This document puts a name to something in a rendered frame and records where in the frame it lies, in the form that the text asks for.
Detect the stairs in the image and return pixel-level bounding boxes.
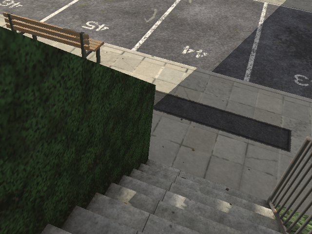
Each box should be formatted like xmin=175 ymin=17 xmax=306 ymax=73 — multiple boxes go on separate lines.
xmin=41 ymin=159 xmax=283 ymax=234

